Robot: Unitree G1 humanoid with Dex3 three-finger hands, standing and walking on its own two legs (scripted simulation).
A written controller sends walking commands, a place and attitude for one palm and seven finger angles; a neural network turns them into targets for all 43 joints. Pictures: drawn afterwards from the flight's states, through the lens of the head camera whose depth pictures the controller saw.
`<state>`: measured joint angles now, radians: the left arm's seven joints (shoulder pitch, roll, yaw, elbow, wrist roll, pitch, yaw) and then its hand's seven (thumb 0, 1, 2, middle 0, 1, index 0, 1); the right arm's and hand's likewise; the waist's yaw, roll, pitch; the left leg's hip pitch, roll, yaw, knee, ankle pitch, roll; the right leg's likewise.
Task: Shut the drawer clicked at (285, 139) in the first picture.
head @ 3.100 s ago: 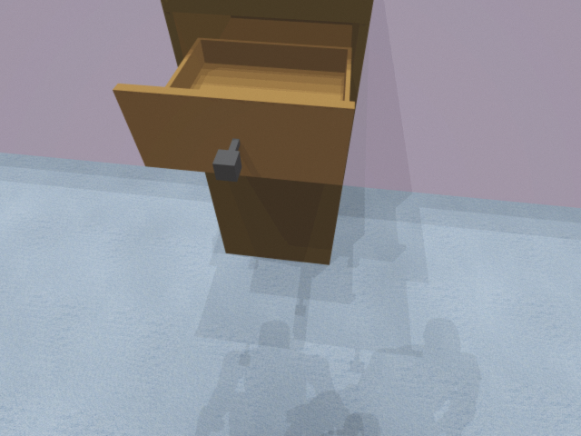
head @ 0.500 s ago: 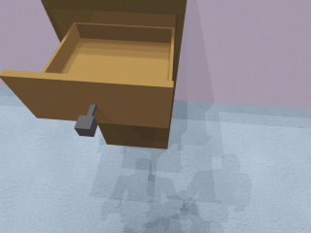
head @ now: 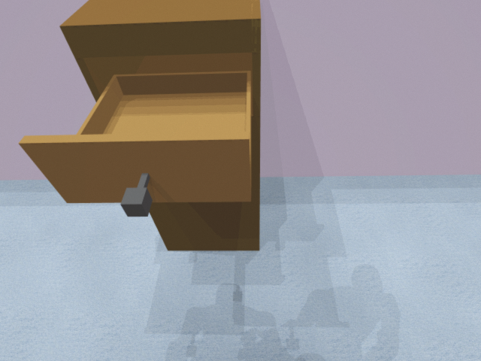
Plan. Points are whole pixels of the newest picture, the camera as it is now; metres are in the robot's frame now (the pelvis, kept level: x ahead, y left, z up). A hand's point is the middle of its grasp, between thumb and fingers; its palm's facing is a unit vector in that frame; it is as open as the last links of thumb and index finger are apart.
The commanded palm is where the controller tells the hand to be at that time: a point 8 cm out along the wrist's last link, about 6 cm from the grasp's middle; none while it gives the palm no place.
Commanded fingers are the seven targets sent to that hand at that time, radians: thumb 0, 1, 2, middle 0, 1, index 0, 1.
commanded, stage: come to a stop and stand still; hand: left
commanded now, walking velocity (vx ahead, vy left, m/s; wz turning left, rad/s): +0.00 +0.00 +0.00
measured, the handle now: (140, 193) +0.37 +0.20 +0.08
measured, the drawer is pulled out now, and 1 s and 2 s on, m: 0.30 0.30 0.30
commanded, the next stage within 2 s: look again from close up in 0.70 s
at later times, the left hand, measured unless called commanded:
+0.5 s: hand out of the picture +0.01 +0.15 -0.17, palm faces +0.03 -0.98 -0.19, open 7.3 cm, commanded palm none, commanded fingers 0.00 0.90 0.90 -0.20 -0.30 -0.20 -0.30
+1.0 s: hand out of the picture +0.04 +0.15 -0.17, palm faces +0.04 -0.98 -0.21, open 7.3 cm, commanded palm none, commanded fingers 0.00 0.90 0.90 -0.20 -0.30 -0.20 -0.30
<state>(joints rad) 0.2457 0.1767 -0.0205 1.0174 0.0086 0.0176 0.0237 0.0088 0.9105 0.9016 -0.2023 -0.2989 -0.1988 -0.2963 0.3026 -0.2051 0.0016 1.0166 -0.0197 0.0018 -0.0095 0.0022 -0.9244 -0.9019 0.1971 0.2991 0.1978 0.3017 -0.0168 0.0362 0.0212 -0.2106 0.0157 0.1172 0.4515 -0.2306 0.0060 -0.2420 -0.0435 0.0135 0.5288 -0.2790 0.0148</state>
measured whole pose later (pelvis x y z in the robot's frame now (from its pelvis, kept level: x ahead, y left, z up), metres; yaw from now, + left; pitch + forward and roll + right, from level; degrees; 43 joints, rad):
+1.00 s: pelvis +0.03 -0.03 +0.00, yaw +1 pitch -1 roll +1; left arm 0.26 0.16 0.00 1.13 0.01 -0.01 0.03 0.01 0.92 0.90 -0.20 -0.30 -0.20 -0.30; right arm 0.26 -0.15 0.01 1.14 -0.01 -0.02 -0.04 0.01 -0.92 -0.90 0.20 0.30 0.20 0.30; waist 0.00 0.00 0.03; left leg -0.14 0.06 0.08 0.40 -0.25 -0.04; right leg -0.15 0.00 -0.03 0.45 -0.29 -0.02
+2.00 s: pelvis +0.10 -0.02 -0.01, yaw +2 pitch +0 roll +1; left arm 0.23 0.16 0.04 1.07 0.01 -0.02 0.04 0.02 0.93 0.90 -0.20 -0.30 -0.20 -0.30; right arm 0.39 -0.09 0.00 1.15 -0.01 -0.02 -0.05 0.00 -0.91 -0.90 0.20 0.30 0.20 0.30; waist -0.02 0.00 0.08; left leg -0.11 0.04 0.07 0.55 -0.42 -0.03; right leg -0.29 -0.03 -0.11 0.63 -0.31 -0.04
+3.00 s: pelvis +0.10 +0.00 +0.00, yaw +1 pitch -1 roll +1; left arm 0.25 0.14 -0.01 1.13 0.01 0.00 0.04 0.02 0.93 0.90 -0.20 -0.30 -0.20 -0.30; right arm 0.30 -0.15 0.02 1.13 -0.02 -0.02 -0.03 0.01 -0.91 -0.90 0.20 0.30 0.20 0.30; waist -0.01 0.03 0.05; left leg -0.11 0.00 0.14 0.38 -0.26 0.02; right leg -0.21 -0.04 -0.08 0.47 -0.25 -0.01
